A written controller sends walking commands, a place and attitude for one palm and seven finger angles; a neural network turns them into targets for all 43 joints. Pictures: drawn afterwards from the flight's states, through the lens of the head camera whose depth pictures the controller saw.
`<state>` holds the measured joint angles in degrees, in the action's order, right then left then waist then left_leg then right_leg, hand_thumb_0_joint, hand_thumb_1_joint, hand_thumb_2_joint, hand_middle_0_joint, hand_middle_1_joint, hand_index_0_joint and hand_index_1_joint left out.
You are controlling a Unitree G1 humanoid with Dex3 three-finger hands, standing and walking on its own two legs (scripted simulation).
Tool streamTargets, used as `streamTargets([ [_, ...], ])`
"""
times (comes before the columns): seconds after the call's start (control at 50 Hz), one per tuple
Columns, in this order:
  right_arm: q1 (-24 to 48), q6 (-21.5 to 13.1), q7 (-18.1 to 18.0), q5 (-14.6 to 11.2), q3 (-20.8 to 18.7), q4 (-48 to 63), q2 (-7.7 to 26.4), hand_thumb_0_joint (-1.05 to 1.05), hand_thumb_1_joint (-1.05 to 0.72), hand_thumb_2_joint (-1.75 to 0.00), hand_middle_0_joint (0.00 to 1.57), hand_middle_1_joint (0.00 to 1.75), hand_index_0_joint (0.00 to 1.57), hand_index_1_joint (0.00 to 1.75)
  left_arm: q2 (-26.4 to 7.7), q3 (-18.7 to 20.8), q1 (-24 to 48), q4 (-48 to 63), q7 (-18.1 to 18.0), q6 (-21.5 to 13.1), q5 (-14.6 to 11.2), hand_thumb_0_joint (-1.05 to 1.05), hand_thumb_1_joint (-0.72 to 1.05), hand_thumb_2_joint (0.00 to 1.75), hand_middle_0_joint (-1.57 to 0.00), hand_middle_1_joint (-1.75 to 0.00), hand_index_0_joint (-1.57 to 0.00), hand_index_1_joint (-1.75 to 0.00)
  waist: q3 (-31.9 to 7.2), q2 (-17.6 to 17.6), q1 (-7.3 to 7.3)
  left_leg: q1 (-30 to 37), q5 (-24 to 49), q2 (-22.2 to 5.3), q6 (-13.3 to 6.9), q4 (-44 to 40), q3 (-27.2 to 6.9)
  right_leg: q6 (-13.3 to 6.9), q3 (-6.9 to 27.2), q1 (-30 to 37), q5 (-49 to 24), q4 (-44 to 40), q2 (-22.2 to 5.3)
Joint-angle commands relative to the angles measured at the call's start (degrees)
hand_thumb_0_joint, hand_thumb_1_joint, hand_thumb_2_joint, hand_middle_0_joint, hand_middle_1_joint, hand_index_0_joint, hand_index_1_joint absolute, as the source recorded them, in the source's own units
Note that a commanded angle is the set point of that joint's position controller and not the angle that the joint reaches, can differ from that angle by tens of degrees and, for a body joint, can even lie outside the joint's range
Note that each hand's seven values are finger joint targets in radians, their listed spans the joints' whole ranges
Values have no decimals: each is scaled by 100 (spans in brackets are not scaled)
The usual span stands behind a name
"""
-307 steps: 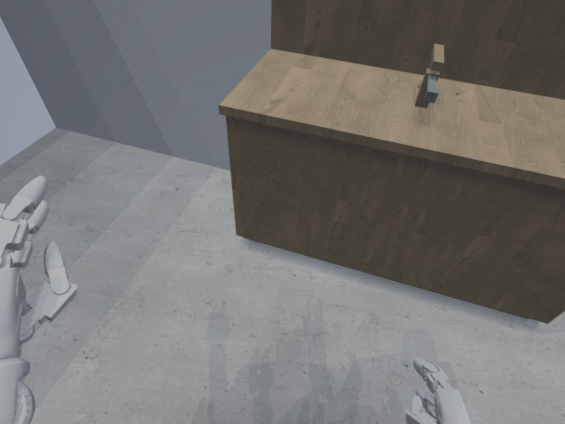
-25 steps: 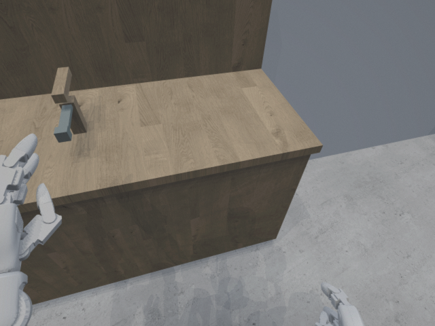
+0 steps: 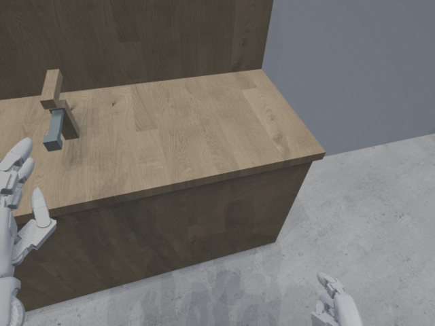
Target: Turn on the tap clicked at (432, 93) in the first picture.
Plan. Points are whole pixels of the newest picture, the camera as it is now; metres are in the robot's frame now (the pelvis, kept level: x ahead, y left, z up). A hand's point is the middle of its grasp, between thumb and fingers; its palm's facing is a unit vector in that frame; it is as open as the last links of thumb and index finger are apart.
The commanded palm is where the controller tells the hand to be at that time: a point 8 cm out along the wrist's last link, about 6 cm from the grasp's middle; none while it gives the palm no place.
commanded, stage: come to a stop and stand still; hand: left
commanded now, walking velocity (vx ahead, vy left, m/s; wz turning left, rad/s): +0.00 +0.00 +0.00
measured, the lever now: (53, 142) +0.46 +0.41 +0.05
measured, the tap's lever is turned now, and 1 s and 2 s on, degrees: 0 0 0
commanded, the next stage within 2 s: look again from close up in 0.08 s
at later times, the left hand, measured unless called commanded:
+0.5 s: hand (42, 238) +0.20 +0.25 +0.14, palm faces +0.29 -0.87 -0.40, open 7.4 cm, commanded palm +0.15 +0.30 +0.18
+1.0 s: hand (28, 196) +0.25 +0.29 +0.16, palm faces +0.41 -0.84 -0.35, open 7.4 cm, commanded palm +0.18 +0.32 +0.18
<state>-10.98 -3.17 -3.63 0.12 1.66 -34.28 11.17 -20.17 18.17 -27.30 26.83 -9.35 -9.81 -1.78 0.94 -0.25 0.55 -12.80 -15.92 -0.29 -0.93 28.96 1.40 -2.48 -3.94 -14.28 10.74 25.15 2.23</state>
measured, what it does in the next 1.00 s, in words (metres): stands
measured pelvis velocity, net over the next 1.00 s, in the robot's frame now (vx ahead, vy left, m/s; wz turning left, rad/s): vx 0.02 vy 0.04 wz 0.00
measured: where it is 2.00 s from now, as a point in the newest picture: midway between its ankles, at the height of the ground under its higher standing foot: outside the picture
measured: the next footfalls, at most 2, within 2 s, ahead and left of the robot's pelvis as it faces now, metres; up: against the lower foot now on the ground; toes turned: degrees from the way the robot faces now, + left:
right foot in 1.46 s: +0.18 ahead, +0.01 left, +0.00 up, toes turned -1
left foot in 1.78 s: +0.20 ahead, +0.23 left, +0.00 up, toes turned +1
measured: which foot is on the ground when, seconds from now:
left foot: down 0.00-1.00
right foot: down 0.00-1.00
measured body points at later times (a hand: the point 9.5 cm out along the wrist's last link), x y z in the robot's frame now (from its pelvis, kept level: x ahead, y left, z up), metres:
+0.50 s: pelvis -0.02 +0.02 +0.00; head +0.00 +0.03 +0.45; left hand +0.17 +0.30 +0.17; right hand +0.14 -0.20 -0.08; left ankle -0.01 +0.10 -0.74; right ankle +0.03 -0.09 -0.74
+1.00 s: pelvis +0.02 +0.04 -0.01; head +0.03 +0.06 +0.44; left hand +0.22 +0.33 +0.18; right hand +0.20 -0.18 -0.07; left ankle -0.01 +0.10 -0.74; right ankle +0.03 -0.09 -0.74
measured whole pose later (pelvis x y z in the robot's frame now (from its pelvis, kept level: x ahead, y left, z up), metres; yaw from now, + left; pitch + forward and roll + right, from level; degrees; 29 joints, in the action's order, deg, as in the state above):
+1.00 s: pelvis +0.02 +0.04 -0.01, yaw +0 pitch -2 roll -1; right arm -12.8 -7.8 -0.9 0.3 1.7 -31.8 11.1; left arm -20.9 21.1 -21.2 24.4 -6.0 -12.6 -1.9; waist 2.5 -1.3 1.2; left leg -10.7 -21.0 2.5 -4.2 33.7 2.7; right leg 0.2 -2.5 -13.4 16.9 32.5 -0.6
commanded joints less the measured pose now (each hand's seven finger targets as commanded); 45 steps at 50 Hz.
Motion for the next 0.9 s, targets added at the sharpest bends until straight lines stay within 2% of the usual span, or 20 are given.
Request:
streamTargets([
  [0.0, 397, -239, -75, -26, -272, 873, 687, 0, -90, -90, 20, 30, 20, 30, -856, 592, 331, 1179, -88, -375, -19, 0, 90, 90, -20, -30, -20, -30, -832, 338, -51, -377, 1261, -619, 68, -561, -515, 136, 740, 1020, -1327, -152, -700],
  [0.14, 418, -231, -79, -23, -281, 898, 696, 0, -90, -90, 20, 30, 20, 30, -861, 602, 367, 1173, -70, -349, -21, 0, 90, 90, -20, -30, -20, -30, -742, 311, -39, -419, 909, -609, 64, -624, -458, 146, 785, 912, -1075, -248, -701],
  [0.16, -585, -641, 0, 176, -428, 762, 835, 0, -90, -90, 20, 30, 20, 30, -5507, 3917, 6687, 2417, -14, -913, 913, 0, 90, 90, -20, -30, -20, -30, 641, -357, -1, -1127, 888, -366, -54, 108, -54, 770, 935, -220, -900, -880, -588],
  [0.18, 36, -638, 55, -4, -195, 511, 231, 0, -90, -90, 20, 30, 20, 30, -2087, 1707, 3421, -1066, 294, -672, 250, 0, 90, 90, -20, -30, -20, -30, -770, -306, 48, -234, 720, -13, -78, 19, -251, -51, 1018, 77, -521, -614, -1101],
  [0.2, 71, -707, 66, -56, -351, 868, 430, 0, -90, -90, 20, 30, 20, 30, -1606, 1370, 1971, -575, 274, -700, 36, 0, 90, 90, -20, -30, -20, -30, -224, -162, 263, -152, 542, -148, 33, -39, -218, 57, 1594, 102, -526, -1028, -1025],
  [0.22, 56, -735, 113, -70, -389, 853, 680, 0, -90, -90, 20, 30, 20, 30, -1109, 917, 1644, -661, 306, -691, -51, 0, 90, 90, -20, -30, -20, -30, -654, 248, 139, 58, 386, -53, 21, -331, -196, -72, 1489, 503, -335, -816, -1089],
  [0.24, 190, -792, 175, -123, -411, 904, 622, 0, -90, -90, 20, 30, 20, 30, -596, 509, 1274, -484, 371, -745, -142, 0, 90, 90, -20, -30, -20, -30, -912, 950, 139, 263, 627, -148, -28, -573, -175, -63, 1243, 692, -572, -445, -974],
  [0.28, 211, -834, 330, -110, -375, 980, 741, 0, -90, -90, 20, 30, 20, 30, -673, 303, 878, 567, 360, -837, -137, 0, 90, 90, -20, -30, -20, -30, -990, 1197, 221, -39, 753, -472, -143, -863, -486, 132, 908, 924, -309, -101, -727],
  [0.32, 281, -871, 382, -119, -351, 1050, 710, 0, -90, -90, 20, 30, 20, 30, -715, 297, 548, 965, 326, -818, -105, 0, 90, 90, -20, -30, -20, -30, -845, 629, 249, -601, 448, -608, -207, -1075, -610, 169, 667, 1234, -167, 130, -596],
  [0.36, 311, -901, 351, -118, -355, 1091, 730, 0, -90, -90, 20, 30, 20, 30, -1052, 698, 382, 985, 243, -772, -78, 0, 90, 90, -20, -30, -20, -30, -786, -58, 238, -742, 287, -607, -172, -1099, -640, 177, 537, 1269, -134, 97, -564],
  [0.4, 318, -890, 264, -101, -376, 1117, 742, 0, -90, -90, 20, 30, 20, 30, -1288, 1084, 462, 887, 214, -755, -112, 0, 90, 90, -20, -30, -20, -30, -712, -649, 204, -603, 75, -476, -123, -978, -596, 168, 677, 1015, 86, -198, -596],
  [0.42, 332, -879, 209, -92, -368, 1132, 734, 0, -90, -90, 20, 30, 20, 30, -1352, 1216, 552, 795, 208, -753, -137, 0, 90, 90, -20, -30, -20, -30, -579, -700, 172, -583, -107, -400, -112, -955, -605, 150, 792, 810, 382, -389, -647],
  [0.44, 354, -863, 161, -81, -362, 1117, 757, 0, -90, -90, 20, 30, 20, 30, -1628, 1471, 800, 924, 177, -766, -133, 0, 90, 90, -20, -30, -20, -30, -455, -439, 138, -490, -122, -358, -96, -972, -602, 124, 846, 612, 502, -480, -651],
  [0.46, 370, -865, 132, -70, -329, 1107, 704, 0, -90, -90, 20, 30, 20, 30, -1404, 1304, 943, 834, 202, -780, -140, 0, 90, 90, -20, -30, -20, -30, -360, -236, 108, -492, -234, -353, -105, -1000, -620, 109, 868, 518, 654, -530, -674],
  [0.54, 365, -992, 120, -60, -273, 1056, 678, 0, -90, -90, 20, 30, 20, 30, -1074, 843, 1702, 1138, 270, -860, -58, 0, 90, 90, -20, -30, -20, -30, -314, 867, 91, -386, -278, -432, -123, -1201, -618, 88, 768, 636, 297, -299, -524],
  [0.62, 203, -1066, 190, -21, -330, 946, 747, 0, -90, -90, 20, 30, 20, 30, -674, 368, 1540, 950, 281, -800, 30, 0, 90, 90, -20, -30, -20, -30, -568, 666, 107, -362, -499, -413, -186, -1094, -554, 58, 639, 832, 397, -132, -484],
  [0.72, 261, -910, 207, 3, -343, 997, 785, 0, -90, -90, 20, 30, 20, 30, -709, 438, 1221, 681, 273, -663, 56, 0, 90, 90, -20, -30, -20, -30, -173, 232, 78, -659, -944, -351, -229, -968, -641, -32, 703, 501, 980, -178, -474],
  [0.74, 267, -873, 183, 1, -352, 1000, 790, 0, -90, -90, 20, 30, 20, 30, -884, 641, 1186, 641, 259, -660, 38, 0, 90, 90, -20, -30, -20, -30, -101, 259, 63, -627, -801, -323, -208, -942, -623, -62, 705, 412, 923, -152, -466],
  [0.82, 311, -754, 164, -14, -324, 1076, 765, 0, -90, -90, 20, 30, 20, 30, -944, 764, 1275, 766, 268, -699, -4, 0, 90, 90, -20, -30, -20, -30, -222, 510, 41, -511, -150, -419, -217, -846, -749, -76, 500, 492, 209, 376, -404],
  [0.88, 326, -738, 172, -17, -319, 1138, 753, 0, -90, -90, 20, 30, 20, 30, -981, 767, 1371, 1118, 280, -736, -26, 0, 90, 90, -20, -30, -20, -30, -423, 807, 23, -17, 1169, -492, -92, -630, -739, -37, 201, 405, -463, 813, -316],
])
